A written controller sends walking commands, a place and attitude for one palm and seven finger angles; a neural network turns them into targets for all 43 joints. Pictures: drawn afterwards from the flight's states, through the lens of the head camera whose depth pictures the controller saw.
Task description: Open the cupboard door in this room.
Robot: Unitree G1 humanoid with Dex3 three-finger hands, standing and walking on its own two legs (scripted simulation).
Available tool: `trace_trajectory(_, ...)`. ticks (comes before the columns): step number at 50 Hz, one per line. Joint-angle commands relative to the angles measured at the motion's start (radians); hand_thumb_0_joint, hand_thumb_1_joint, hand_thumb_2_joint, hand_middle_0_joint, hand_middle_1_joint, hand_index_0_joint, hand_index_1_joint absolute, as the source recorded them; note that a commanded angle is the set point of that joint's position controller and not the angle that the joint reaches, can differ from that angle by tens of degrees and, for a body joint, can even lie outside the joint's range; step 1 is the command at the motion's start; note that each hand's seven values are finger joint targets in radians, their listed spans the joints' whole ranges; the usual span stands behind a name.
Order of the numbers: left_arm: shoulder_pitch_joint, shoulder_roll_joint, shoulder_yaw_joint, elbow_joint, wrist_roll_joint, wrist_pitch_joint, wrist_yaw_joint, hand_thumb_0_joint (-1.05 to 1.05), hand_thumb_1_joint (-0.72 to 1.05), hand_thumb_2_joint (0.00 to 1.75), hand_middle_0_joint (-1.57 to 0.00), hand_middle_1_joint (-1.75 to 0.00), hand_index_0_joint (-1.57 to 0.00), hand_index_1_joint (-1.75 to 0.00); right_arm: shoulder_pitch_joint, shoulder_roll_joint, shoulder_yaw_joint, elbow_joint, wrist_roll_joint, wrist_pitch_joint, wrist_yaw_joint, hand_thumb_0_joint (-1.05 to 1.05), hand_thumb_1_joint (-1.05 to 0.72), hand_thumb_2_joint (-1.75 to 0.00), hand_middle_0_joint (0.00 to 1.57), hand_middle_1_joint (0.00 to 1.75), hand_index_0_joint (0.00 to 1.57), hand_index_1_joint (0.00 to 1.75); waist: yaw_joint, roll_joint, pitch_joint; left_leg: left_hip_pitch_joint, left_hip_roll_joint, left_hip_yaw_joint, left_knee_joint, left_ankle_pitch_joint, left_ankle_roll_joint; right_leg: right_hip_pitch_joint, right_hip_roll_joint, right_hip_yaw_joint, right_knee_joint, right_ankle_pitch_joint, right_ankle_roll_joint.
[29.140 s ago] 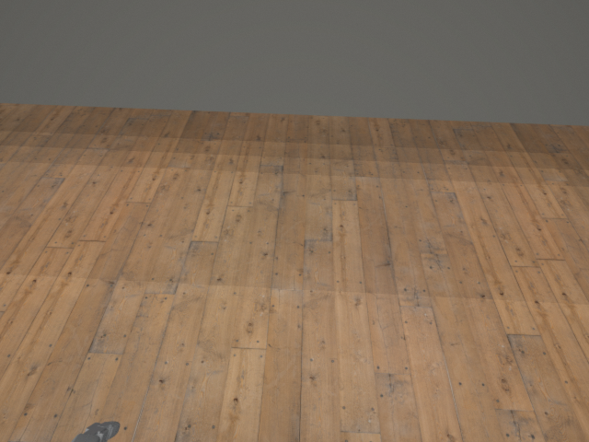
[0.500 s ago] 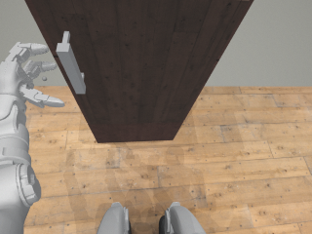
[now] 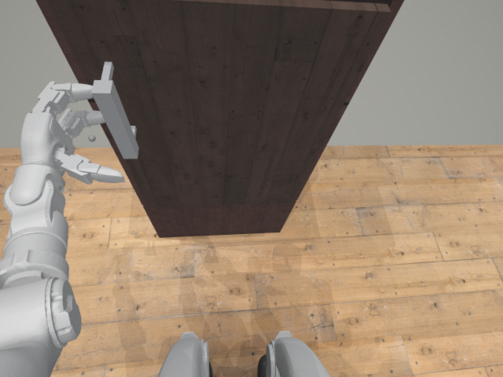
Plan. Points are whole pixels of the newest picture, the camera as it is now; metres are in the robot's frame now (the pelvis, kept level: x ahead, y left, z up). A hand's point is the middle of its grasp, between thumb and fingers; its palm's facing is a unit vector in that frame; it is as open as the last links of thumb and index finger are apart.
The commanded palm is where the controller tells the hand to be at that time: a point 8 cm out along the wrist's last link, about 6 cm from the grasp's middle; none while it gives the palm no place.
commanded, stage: slide the fingers in behind the handle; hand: left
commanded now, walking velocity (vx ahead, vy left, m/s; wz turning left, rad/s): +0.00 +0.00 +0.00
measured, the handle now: (120, 114) +0.51 +0.20 +0.05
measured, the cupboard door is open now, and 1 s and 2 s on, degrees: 0 0 0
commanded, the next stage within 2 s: close the thumb around the handle in 1.10 s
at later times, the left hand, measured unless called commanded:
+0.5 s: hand (122, 136) +0.47 +0.19 +0.06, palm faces +0.06 -1.00 +0.00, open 13.9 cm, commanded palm +0.44 +0.23 +0.06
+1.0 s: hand (131, 137) +0.46 +0.17 +0.06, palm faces +0.06 -1.00 -0.01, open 14.0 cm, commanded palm +0.44 +0.22 +0.06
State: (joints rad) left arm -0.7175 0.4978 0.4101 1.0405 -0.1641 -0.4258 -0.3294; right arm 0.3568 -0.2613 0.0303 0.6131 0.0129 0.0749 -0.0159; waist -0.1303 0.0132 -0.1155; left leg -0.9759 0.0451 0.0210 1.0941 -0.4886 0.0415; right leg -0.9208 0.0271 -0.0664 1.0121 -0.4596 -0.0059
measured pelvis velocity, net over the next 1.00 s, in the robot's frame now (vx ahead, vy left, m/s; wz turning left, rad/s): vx -0.01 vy -0.02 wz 0.01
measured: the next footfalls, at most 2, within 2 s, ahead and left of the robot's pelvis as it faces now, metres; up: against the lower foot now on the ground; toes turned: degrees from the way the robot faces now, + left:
none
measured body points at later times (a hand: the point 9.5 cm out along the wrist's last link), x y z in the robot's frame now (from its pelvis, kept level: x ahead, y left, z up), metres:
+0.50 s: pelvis -0.01 -0.01 +0.00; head +0.11 +0.01 +0.43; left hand +0.46 +0.24 +0.06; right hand +0.03 -0.27 -0.12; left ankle +0.01 +0.09 -0.66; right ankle +0.01 -0.12 -0.66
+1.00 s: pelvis -0.01 -0.02 +0.00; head +0.11 +0.00 +0.43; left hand +0.46 +0.23 +0.06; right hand +0.04 -0.28 -0.12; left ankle +0.01 +0.09 -0.66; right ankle +0.01 -0.12 -0.66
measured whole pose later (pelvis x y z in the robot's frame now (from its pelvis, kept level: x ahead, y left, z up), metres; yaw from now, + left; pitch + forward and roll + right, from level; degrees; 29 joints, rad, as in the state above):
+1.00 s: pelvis -0.01 -0.02 +0.00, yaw +1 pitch +20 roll -2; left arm -0.75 0.40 0.36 1.08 -0.13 -0.47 -0.20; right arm 0.35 -0.26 0.02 0.62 0.01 0.06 0.00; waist -0.13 0.02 -0.12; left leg -0.97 0.05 0.02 1.09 -0.48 0.02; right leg -0.93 0.03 -0.07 1.04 -0.47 -0.03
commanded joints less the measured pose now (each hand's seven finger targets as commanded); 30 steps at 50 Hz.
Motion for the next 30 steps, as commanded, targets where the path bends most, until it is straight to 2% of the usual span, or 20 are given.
trace_trajectory(1,-0.405,0.182,-0.018,-0.199,-0.014,-0.065,0.023,0.0,-0.5,0.3,-0.3,-1.2,-0.3,-1.2,0.128,-0.182,-0.069,-0.052,-0.002,-0.026,-0.009,0.0,-0.9,-0.9,0.2,0.3,0.2,0.3,-0.012,0.13,-0.435,0.433,-0.006,-0.094,-0.125,0.423,-0.025,0.08,0.026,0.016,-0.097,0.272,-0.019)
trace_trajectory(3,-0.428,0.186,-0.016,-0.188,-0.008,-0.068,0.037,0.0,-0.5,0.3,-0.3,-1.2,-0.3,-1.2,0.131,-0.182,-0.069,-0.048,-0.004,-0.027,-0.008,0.0,-0.9,-0.9,0.2,0.3,0.2,0.3,-0.019,0.122,-0.418,0.416,-0.009,-0.092,-0.118,0.415,-0.02,0.077,0.026,0.02,-0.093,0.275,-0.02)
trace_trajectory(4,-0.424,0.222,0.015,-0.196,-0.002,-0.071,0.046,0.0,-0.5,0.3,-0.3,-1.2,-0.3,-1.2,0.134,-0.187,-0.069,-0.047,-0.006,-0.026,-0.008,0.0,-0.9,-0.9,0.2,0.3,0.2,0.3,-0.007,0.108,-0.45,0.419,-0.008,-0.094,-0.121,0.421,-0.022,0.097,0.024,0.02,-0.088,0.281,-0.019)
trace_trajectory(5,-0.414,0.195,-0.007,-0.197,-0.001,-0.072,0.05,0.0,-0.5,0.3,-0.3,-1.2,-0.3,-1.2,0.125,-0.18,-0.068,-0.057,-0.004,-0.027,-0.006,0.0,-0.9,-0.9,0.2,0.3,0.2,0.3,-0.006,0.122,-0.454,0.409,-0.014,-0.085,-0.119,0.417,-0.021,0.111,0.024,0.026,-0.09,0.29,-0.018)
trace_trajectory(8,-0.402,0.204,0.006,-0.209,0.007,-0.084,0.067,0.0,-0.5,0.3,-0.3,-1.2,-0.3,-1.2,0.124,-0.179,-0.068,-0.062,-0.007,-0.028,-0.003,0.0,-0.9,-0.9,0.2,0.3,0.2,0.3,0.002,0.128,-0.473,0.412,-0.014,-0.084,-0.112,0.434,-0.021,0.121,0.024,0.027,-0.08,0.305,-0.021)
trace_trajectory(10,-0.429,0.18,-0.019,-0.192,0.011,-0.083,0.072,0.0,-0.5,0.3,-0.3,-1.2,-0.3,-1.2,0.12,-0.174,-0.065,-0.056,-0.005,-0.027,-0.001,0.0,-0.9,-0.9,0.2,0.3,0.2,0.3,-0.014,0.106,-0.445,0.389,-0.013,-0.079,-0.113,0.404,-0.02,0.118,0.023,0.03,-0.087,0.299,-0.015)
trace_trajectory(12,-0.44,0.165,-0.032,-0.193,0.013,-0.083,0.078,0.0,-0.5,0.3,-0.3,-1.2,-0.3,-1.2,0.115,-0.174,-0.065,-0.06,-0.004,-0.028,0.0,0.0,-0.9,-0.9,0.2,0.3,0.2,0.3,-0.011,0.123,-0.437,0.379,-0.017,-0.079,-0.119,0.374,-0.02,0.119,0.022,0.032,-0.09,0.279,-0.017)
trace_trajectory(13,-0.443,0.165,-0.025,-0.191,0.012,-0.086,0.082,0.0,-0.5,0.3,-0.3,-1.2,-0.3,-1.2,0.12,-0.173,-0.067,-0.06,-0.006,-0.031,0.0,0.0,-0.9,-0.9,0.2,0.3,0.2,0.3,-0.012,0.128,-0.446,0.39,-0.017,-0.081,-0.113,0.386,-0.018,0.114,0.024,0.031,-0.085,0.286,-0.02)
trace_trajectory(14,-0.44,0.201,0.003,-0.206,0.016,-0.09,0.087,0.0,-0.5,0.3,-0.3,-1.2,-0.3,-1.2,0.124,-0.179,-0.068,-0.057,-0.007,-0.029,0.0,0.0,-0.9,-0.9,0.2,0.3,0.2,0.3,-0.002,0.124,-0.475,0.404,-0.014,-0.085,-0.115,0.411,-0.023,0.125,0.023,0.03,-0.079,0.3,-0.019)
trace_trajectory(15,-0.439,0.157,-0.03,-0.209,0.014,-0.092,0.09,0.0,-0.5,0.3,-0.3,-1.2,-0.3,-1.2,0.119,-0.172,-0.068,-0.06,-0.006,-0.029,0.001,0.0,-0.9,-0.9,0.2,0.3,0.2,0.3,-0.011,0.12,-0.478,0.416,-0.014,-0.083,-0.115,0.416,-0.022,0.12,0.024,0.03,-0.083,0.304,-0.017)
trace_trajectory(16,-0.42,0.125,-0.049,-0.182,0.012,-0.086,0.09,0.0,-0.5,0.3,-0.3,-1.2,-0.3,-1.2,0.118,-0.167,-0.068,-0.06,-0.004,-0.03,0.004,0.0,-0.9,-0.9,0.2,0.3,0.2,0.3,-0.014,0.105,-0.451,0.393,-0.017,-0.076,-0.116,0.391,-0.02,0.121,0.024,0.031,-0.091,0.294,-0.015)
trace_trajectory(18,-0.446,0.164,-0.024,-0.158,0.016,-0.085,0.1,0.0,-0.5,0.3,-0.3,-1.2,-0.3,-1.2,0.122,-0.174,-0.064,-0.054,-0.006,-0.031,0.002,0.0,-0.9,-0.9,0.2,0.3,0.2,0.3,-0.017,0.09,-0.414,0.337,-0.021,-0.075,-0.114,0.339,-0.016,0.129,0.023,0.035,-0.089,0.271,-0.017)
trace_trajectory(20,-0.46,0.165,-0.022,-0.161,0.022,-0.086,0.108,0.0,-0.5,0.3,-0.3,-1.2,-0.3,-1.2,0.121,-0.174,-0.066,-0.056,-0.007,-0.031,0.002,0.0,-0.9,-0.9,0.2,0.3,0.2,0.3,-0.019,0.074,-0.434,0.332,-0.023,-0.072,-0.115,0.322,-0.012,0.139,0.021,0.042,-0.095,0.265,-0.013)
trace_trajectory(22,-0.452,0.165,-0.021,-0.178,0.023,-0.093,0.113,0.0,-0.5,0.3,-0.3,-1.2,-0.3,-1.2,0.121,-0.171,-0.065,-0.059,-0.007,-0.034,0.003,0.0,-0.9,-0.9,0.2,0.3,0.2,0.3,-0.007,0.089,-0.455,0.332,-0.025,-0.067,-0.116,0.33,-0.014,0.162,0.02,0.045,-0.091,0.278,-0.014)
trace_trajectory(24,-0.45,0.155,-0.031,-0.18,0.03,-0.1,0.115,0.0,-0.5,0.3,-0.3,-1.2,-0.3,-1.2,0.126,-0.169,-0.066,-0.056,-0.009,-0.034,0.006,0.0,-0.9,-0.9,0.2,0.3,0.2,0.3,-0.01,0.099,-0.473,0.347,-0.024,-0.068,-0.109,0.357,-0.015,0.154,0.02,0.044,-0.083,0.298,-0.015)
trace_trajectory(25,-0.476,0.127,-0.054,-0.19,0.027,-0.103,0.116,0.0,-0.5,0.3,-0.3,-1.2,-0.3,-1.2,0.124,-0.165,-0.067,-0.052,-0.009,-0.034,0.008,0.0,-0.9,-0.9,0.2,0.3,0.2,0.3,-0.025,0.096,-0.462,0.354,-0.022,-0.069,-0.108,0.35,-0.014,0.143,0.021,0.045,-0.089,0.294,-0.012)
trace_trajectory(26,-0.464,0.112,-0.061,-0.187,0.026,-0.103,0.116,0.0,-0.5,0.3,-0.3,-1.2,-0.3,-1.2,0.124,-0.163,-0.068,-0.052,-0.008,-0.035,0.009,0.0,-0.9,-0.9,0.2,0.3,0.2,0.3,-0.018,0.102,-0.459,0.348,-0.025,-0.066,-0.109,0.345,-0.014,0.149,0.022,0.046,-0.091,0.292,-0.014)
trace_trajectory(28,-0.48,0.115,-0.058,-0.17,0.024,-0.102,0.119,0.0,-0.5,0.3,-0.3,-1.2,-0.3,-1.2,0.13,-0.168,-0.069,-0.045,-0.009,-0.036,0.008,0.0,-0.9,-0.9,0.2,0.3,0.2,0.3,-0.031,0.083,-0.443,0.339,-0.024,-0.071,-0.105,0.328,-0.011,0.131,0.022,0.044,-0.091,0.277,-0.015)
trace_trajectory(29,-0.489,0.137,-0.041,-0.172,0.025,-0.102,0.124,0.0,-0.5,0.3,-0.3,-1.2,-0.3,-1.2,0.131,-0.17,-0.07,-0.041,-0.009,-0.035,0.007,0.0,-0.9,-0.9,0.2,0.3,0.2,0.3,-0.022,0.092,-0.452,0.34,-0.024,-0.071,-0.108,0.335,-0.014,0.139,0.021,0.045,-0.088,0.284,-0.014)
trace_trajectory(30,-0.481,0.116,-0.052,-0.184,0.021,-0.102,0.127,0.0,-0.5,0.3,-0.3,-1.2,-0.3,-1.2,0.13,-0.166,-0.07,-0.046,-0.009,-0.037,0.009,0.0,-0.9,-0.9,0.2,0.3,0.2,0.3,-0.019,0.104,-0.471,0.348,-0.027,-0.068,-0.11,0.345,-0.014,0.153,0.021,0.047,-0.089,0.294,-0.014)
